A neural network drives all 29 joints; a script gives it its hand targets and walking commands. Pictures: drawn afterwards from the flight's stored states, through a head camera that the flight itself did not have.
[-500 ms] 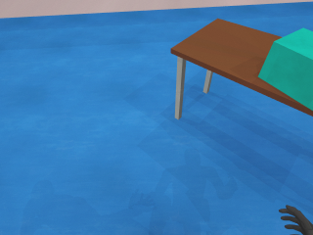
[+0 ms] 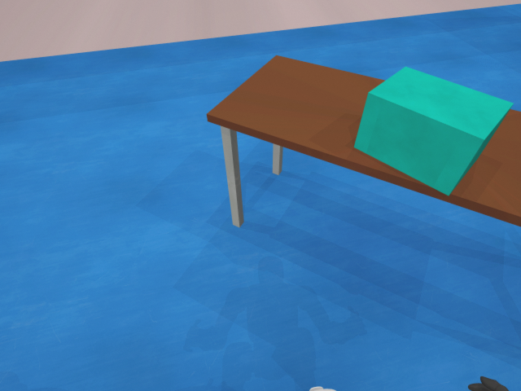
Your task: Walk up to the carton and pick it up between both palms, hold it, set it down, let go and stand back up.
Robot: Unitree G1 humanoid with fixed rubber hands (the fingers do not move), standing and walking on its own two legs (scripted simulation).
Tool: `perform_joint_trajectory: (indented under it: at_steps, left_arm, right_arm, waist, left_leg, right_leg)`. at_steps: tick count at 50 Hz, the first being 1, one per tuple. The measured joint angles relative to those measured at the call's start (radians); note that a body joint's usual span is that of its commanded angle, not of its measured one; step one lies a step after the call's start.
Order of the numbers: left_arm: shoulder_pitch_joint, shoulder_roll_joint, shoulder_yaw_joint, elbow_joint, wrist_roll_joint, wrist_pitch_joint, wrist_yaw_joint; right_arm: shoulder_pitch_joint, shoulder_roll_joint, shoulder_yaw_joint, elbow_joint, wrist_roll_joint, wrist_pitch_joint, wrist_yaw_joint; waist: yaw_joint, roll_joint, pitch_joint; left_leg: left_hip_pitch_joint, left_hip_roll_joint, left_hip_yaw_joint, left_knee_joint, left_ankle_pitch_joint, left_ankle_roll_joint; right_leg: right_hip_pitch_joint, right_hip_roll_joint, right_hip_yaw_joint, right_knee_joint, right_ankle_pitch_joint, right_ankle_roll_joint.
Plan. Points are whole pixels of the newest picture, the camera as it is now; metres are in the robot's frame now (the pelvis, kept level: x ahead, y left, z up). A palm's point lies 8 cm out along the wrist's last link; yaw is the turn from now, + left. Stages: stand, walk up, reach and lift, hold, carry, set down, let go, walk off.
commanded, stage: walk up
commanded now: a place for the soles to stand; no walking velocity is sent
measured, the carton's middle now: (425, 127) +0.74 -0.49 -0.04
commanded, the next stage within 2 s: none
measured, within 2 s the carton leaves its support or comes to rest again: neither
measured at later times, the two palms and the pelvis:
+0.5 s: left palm (80, 379) +0.21 +0.29 -0.09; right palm (479, 367) +0.16 -0.34 -0.09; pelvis +0.10 +0.00 -0.01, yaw -12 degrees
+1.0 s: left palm (66, 368) +0.23 +0.34 -0.11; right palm (483, 362) +0.16 -0.31 -0.03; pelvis +0.11 +0.05 +0.00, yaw -17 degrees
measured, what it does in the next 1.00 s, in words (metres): walks ahead, turning right: right foot, then left foot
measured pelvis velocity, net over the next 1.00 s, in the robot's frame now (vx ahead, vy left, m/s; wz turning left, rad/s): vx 0.11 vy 0.05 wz -0.29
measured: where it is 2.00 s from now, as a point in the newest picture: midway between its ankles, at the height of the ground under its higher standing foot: outside the picture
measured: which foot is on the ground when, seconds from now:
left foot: down 0.00-0.06, up 0.08-0.52, down 0.54-1.00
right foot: up 0.00-0.02, down 0.04-0.58, up 0.60-1.00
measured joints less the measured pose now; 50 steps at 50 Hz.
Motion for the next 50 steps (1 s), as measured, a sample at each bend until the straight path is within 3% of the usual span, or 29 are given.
perform_joint_trajectory:
  at_steps: [3,5,8,10,16,23,27,29,33,41,50]
  left_arm:
    - [-0.001,-0.003,0.000,0.000,0.000,-0.015,0.002]
    - [-0.001,-0.018,0.001,0.001,0.000,-0.021,0.011]
    - [0.014,-0.018,0.001,0.001,0.000,-0.021,0.029]
    - [0.027,-0.018,0.000,0.000,0.000,-0.023,0.041]
    - [0.035,-0.017,0.000,0.000,0.000,-0.033,0.070]
    - [0.034,-0.017,0.000,0.000,0.000,-0.036,0.092]
    - [0.034,-0.017,0.000,0.000,0.000,-0.036,0.098]
    - [0.027,-0.017,0.000,0.001,0.000,-0.035,0.099]
    - [0.023,-0.012,0.000,0.001,0.000,-0.026,0.104]
    - [0.024,0.022,0.000,0.006,0.000,-0.009,0.104]
    - [0.057,0.022,0.000,0.026,0.000,0.010,0.104]
  right_arm:
    - [-0.004,-0.001,-0.001,0.002,0.000,0.006,-0.003]
    - [-0.010,-0.001,0.008,0.002,0.000,0.026,-0.005]
    - [-0.014,-0.002,0.035,0.000,0.000,0.040,-0.001]
    - [-0.035,-0.002,0.035,-0.001,0.000,0.040,-0.001]
    - [-0.072,-0.002,0.035,0.000,0.003,0.059,0.005]
    - [-0.114,-0.002,0.034,-0.001,0.016,0.080,-0.026]
    - [-0.146,-0.003,0.034,-0.002,0.017,0.078,-0.038]
    - [-0.157,-0.002,0.034,-0.001,0.017,0.069,-0.043]
    - [-0.156,-0.002,0.034,-0.001,0.019,0.068,-0.045]
    - [-0.159,-0.002,0.034,-0.001,0.019,0.068,-0.044]
    - [-0.172,-0.002,0.034,0.000,0.019,0.073,-0.024]
  waist:
    - [0.011,0.019,0.021]
    - [0.040,0.073,0.049]
    - [0.075,0.069,0.051]
    - [0.084,0.068,0.062]
    - [0.090,0.085,0.108]
    - [0.093,0.084,0.122]
    - [0.095,0.073,0.109]
    - [0.091,0.059,0.114]
    - [0.093,0.039,0.095]
    - [0.084,0.005,0.063]
    - [0.086,-0.001,0.047]
  left_leg:
    - [0.001,0.022,0.015,0.123,-0.088,-0.014]
    - [-0.020,0.076,-0.002,0.293,-0.125,-0.014]
    - [-0.098,0.021,-0.036,0.512,-0.202,-0.014]
    - [-0.143,0.006,-0.038,0.541,-0.206,-0.014]
    - [-0.225,0.006,-0.085,0.471,-0.127,-0.014]
    - [-0.243,0.001,-0.089,0.422,-0.126,-0.014]
    - [-0.232,-0.018,-0.095,0.226,-0.114,-0.014]
    - [-0.225,-0.025,-0.092,0.162,0.087,0.015]
    - [-0.205,-0.016,-0.084,0.142,0.079,0.052]
    - [-0.169,0.000,-0.079,0.054,0.119,0.052]
    - [-0.168,-0.004,-0.007,0.058,0.120,0.062]
  right_leg:
    - [0.089,0.010,-0.005,-0.079,-0.050,0.007]
    - [0.124,0.066,-0.008,-0.053,-0.079,0.013]
    - [0.163,0.076,0.036,-0.053,-0.088,-0.013]
    - [0.186,0.077,0.066,-0.068,-0.088,-0.020]
    - [0.225,0.096,0.102,-0.077,-0.101,0.000]
    - [0.223,0.127,0.133,-0.077,-0.127,0.007]
    - [0.197,0.135,0.135,-0.076,-0.138,0.010]
    - [0.177,0.135,0.136,-0.036,-0.140,0.014]
    - [0.088,0.138,0.116,0.143,-0.276,0.014]
    - [0.010,0.102,0.111,0.228,-0.148,0.014]
    - [0.013,0.087,0.064,0.222,-0.136,0.014]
